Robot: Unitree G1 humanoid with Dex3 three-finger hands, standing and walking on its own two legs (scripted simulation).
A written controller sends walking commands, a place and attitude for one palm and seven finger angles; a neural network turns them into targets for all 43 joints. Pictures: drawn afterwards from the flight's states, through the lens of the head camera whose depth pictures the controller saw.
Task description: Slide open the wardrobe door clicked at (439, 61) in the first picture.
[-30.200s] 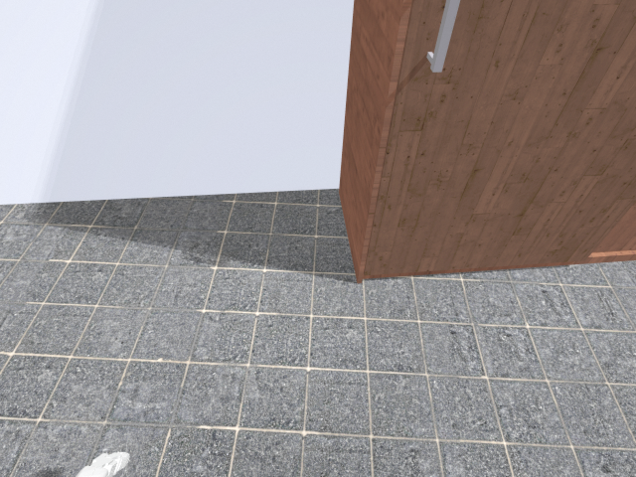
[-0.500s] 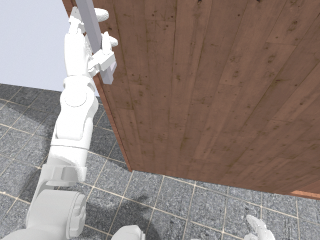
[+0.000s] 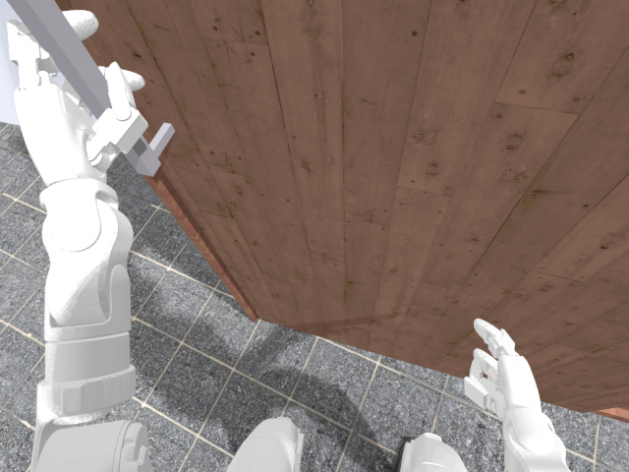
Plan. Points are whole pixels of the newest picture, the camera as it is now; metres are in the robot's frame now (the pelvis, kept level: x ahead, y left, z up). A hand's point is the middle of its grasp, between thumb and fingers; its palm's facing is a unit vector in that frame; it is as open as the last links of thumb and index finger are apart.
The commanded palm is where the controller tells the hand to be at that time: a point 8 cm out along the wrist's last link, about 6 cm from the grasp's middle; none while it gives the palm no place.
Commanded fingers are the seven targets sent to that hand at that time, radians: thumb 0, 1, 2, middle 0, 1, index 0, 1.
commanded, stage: step sideways, sliding the door along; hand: left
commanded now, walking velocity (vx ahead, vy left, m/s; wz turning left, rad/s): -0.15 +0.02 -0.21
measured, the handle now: (106, 71) +0.42 +0.25 +0.24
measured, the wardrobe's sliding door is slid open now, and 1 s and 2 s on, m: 0.03 0.26 0.42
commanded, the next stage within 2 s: none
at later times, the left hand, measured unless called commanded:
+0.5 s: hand (254, 144) +0.35 +0.10 +0.22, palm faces +0.24 -0.97 -0.02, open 7.0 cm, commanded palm +0.31 +0.08 +0.21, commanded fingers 0.00 0.90 0.90 -0.45 -1.40 -0.45 -1.40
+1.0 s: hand (377, 174) +0.33 +0.00 +0.22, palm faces +0.00 -1.00 -0.02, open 7.0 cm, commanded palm +0.31 +0.01 +0.21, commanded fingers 0.00 0.90 0.90 -0.45 -1.40 -0.45 -1.40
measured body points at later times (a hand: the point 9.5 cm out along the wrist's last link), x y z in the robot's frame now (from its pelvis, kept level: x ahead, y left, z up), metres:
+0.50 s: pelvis +0.03 -0.05 +0.01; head +0.11 -0.06 +0.45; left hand +0.33 +0.15 +0.22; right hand +0.26 -0.20 -0.07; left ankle -0.01 +0.10 -0.72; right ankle +0.07 -0.14 -0.70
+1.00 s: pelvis -0.03 -0.09 +0.02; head +0.05 -0.09 +0.46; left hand +0.32 +0.05 +0.22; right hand +0.12 -0.32 -0.08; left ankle -0.01 +0.08 -0.72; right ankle -0.01 -0.24 -0.65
